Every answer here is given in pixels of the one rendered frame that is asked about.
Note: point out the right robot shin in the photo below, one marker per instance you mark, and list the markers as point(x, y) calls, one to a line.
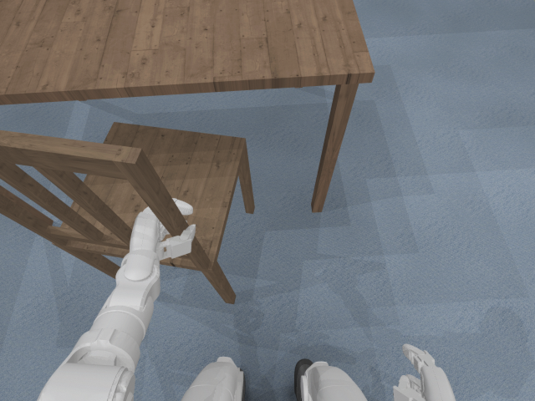
point(317, 364)

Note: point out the right robot hand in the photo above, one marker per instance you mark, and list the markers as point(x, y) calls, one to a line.
point(433, 384)

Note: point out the robot left forearm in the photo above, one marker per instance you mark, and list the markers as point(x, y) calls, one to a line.
point(121, 325)

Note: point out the robot left thigh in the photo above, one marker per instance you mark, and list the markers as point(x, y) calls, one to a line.
point(218, 381)

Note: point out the left robot upper arm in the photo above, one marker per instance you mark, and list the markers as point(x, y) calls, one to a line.
point(91, 382)

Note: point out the chair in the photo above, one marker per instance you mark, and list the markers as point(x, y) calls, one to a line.
point(137, 166)

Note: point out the left robot hand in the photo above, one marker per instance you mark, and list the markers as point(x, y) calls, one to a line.
point(148, 230)

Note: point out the table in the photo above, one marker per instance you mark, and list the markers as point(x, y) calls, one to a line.
point(66, 50)

